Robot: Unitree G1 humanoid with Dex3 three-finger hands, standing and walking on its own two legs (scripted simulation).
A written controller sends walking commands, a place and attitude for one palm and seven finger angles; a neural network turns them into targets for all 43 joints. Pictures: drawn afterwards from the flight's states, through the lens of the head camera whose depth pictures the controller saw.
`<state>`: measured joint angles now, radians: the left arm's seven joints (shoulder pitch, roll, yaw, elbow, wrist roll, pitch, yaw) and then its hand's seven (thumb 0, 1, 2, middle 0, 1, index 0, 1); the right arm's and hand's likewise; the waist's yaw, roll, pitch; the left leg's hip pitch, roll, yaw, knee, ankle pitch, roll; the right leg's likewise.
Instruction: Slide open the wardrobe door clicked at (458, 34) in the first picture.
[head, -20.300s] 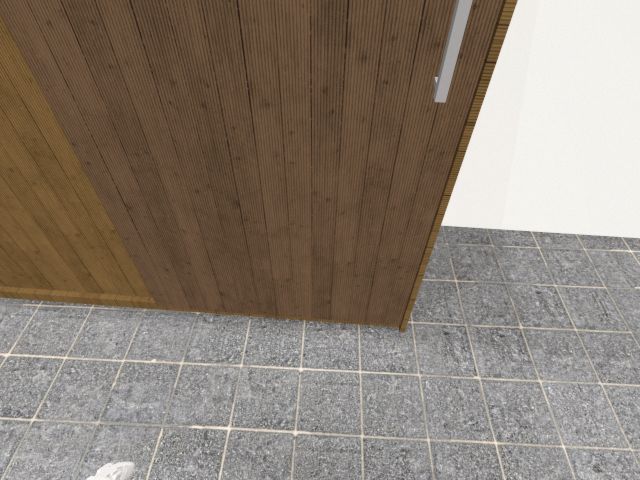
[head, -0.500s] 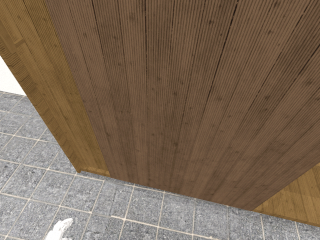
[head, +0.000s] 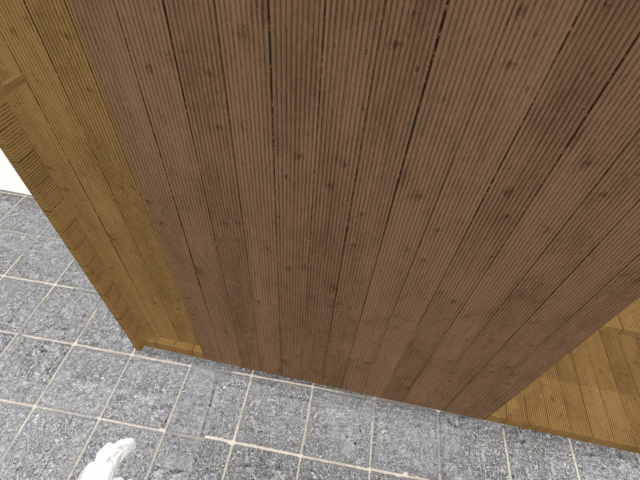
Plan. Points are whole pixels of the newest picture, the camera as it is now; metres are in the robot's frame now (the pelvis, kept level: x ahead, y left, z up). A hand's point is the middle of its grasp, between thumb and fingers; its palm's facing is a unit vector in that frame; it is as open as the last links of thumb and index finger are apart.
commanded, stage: stop walking and hold the door there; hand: right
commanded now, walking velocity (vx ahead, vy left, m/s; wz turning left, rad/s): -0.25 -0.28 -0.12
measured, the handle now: out of the picture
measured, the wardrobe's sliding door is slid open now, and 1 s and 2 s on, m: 0.62 0.62 0.62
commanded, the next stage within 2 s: loosen the grip on the handle in 0.98 s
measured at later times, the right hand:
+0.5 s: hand out of the picture +0.38 -0.38 +0.24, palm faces +0.46 +0.86 -0.20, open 7.3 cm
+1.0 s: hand out of the picture +0.38 -0.38 +0.24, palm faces +0.32 +0.94 -0.08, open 7.2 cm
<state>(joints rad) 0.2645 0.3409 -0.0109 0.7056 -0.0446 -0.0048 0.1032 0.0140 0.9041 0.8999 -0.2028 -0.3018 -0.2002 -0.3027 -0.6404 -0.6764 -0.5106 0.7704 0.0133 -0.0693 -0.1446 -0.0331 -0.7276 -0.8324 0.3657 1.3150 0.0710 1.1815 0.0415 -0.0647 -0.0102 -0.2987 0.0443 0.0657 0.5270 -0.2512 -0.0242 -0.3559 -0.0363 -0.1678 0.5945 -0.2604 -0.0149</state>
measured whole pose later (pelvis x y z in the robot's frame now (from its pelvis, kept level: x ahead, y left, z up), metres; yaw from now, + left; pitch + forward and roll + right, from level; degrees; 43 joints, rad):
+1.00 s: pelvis -0.05 -0.15 +0.02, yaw +4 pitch +0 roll +6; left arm 0.24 0.19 -0.06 0.70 -0.02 -0.09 0.06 0.02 0.90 0.90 -0.20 -0.30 -0.20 -0.30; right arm -0.65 -0.42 -0.24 0.37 0.05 0.01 -0.12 -0.02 -0.73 -0.80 0.45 1.40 0.06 1.25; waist -0.02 -0.02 0.05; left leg -0.35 -0.04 0.04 0.86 -0.37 -0.02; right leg -0.25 -0.04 -0.07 0.31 -0.06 -0.08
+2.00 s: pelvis -0.03 -0.08 -0.01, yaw +5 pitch +8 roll +1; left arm 0.33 0.28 0.00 0.65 -0.05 -0.07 0.10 0.01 0.91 0.90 -0.20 -0.30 -0.20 -0.30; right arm -0.66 -0.74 -0.67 0.78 0.09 -0.08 0.24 -0.01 0.55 -0.20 0.36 1.22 0.26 1.15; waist 0.05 -0.01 -0.10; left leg -0.34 -0.07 0.01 0.60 -0.39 0.04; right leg -0.53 -0.06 -0.08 0.63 -0.24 -0.01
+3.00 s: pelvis -0.07 -0.11 +0.00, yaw +1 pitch +0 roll +2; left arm 0.20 0.24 -0.08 0.65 -0.07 -0.18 0.15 0.02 0.90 0.90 -0.20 -0.30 -0.20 -0.30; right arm -0.37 -0.57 -0.53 0.31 0.21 0.01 0.16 -0.01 0.56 -0.20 0.25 1.16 0.25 1.15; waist -0.04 -0.02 -0.05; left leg -0.22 -0.02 0.06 0.56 -0.34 0.01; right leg -0.42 0.00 -0.04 0.57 -0.16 -0.05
